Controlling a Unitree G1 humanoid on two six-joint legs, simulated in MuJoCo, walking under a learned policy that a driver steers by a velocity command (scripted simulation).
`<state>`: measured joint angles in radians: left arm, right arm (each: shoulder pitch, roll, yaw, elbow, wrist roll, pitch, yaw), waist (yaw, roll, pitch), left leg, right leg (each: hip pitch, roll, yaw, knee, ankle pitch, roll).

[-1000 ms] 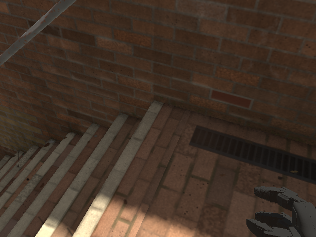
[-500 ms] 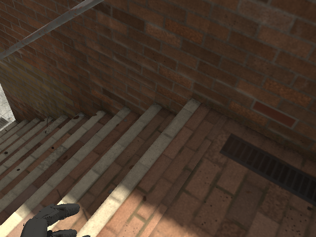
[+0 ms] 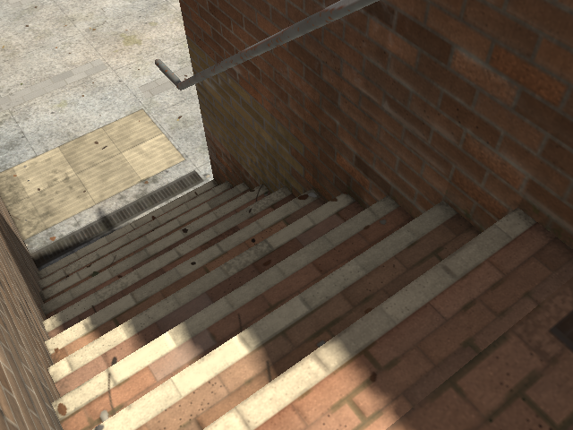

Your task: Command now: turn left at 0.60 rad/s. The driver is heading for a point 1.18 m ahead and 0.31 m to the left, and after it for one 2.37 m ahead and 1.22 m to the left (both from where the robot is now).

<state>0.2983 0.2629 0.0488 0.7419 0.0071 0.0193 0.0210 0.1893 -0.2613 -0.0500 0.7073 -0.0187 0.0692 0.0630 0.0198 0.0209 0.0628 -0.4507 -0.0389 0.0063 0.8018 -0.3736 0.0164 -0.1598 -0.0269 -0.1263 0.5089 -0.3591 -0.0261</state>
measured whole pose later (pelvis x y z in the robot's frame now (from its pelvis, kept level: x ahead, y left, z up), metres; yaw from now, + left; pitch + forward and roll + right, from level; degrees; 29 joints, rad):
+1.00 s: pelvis +0.26 +0.05 -0.01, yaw +24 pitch +3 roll -1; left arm 0.54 0.19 0.02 0.94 0.03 -0.09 0.01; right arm 0.03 -0.20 0.01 0.74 -0.02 -0.04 0.01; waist 0.09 0.04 0.00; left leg -0.51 -0.04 0.02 0.61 -0.06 0.06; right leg 0.02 0.07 -0.04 0.42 -0.42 -0.06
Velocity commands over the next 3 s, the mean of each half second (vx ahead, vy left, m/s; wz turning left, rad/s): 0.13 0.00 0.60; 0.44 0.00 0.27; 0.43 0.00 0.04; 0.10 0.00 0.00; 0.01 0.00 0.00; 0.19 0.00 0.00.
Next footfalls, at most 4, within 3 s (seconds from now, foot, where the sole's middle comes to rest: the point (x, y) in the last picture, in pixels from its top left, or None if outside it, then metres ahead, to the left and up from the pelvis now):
0.08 left None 0.06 0.09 -0.77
0.54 right None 0.17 -0.08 -0.77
1.00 left None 0.35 0.17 -0.77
1.48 right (301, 399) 0.52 0.03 -0.77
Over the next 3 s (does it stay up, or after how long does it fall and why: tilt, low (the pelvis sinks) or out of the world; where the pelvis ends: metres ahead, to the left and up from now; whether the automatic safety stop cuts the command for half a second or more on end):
stays up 0.46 0.17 -0.04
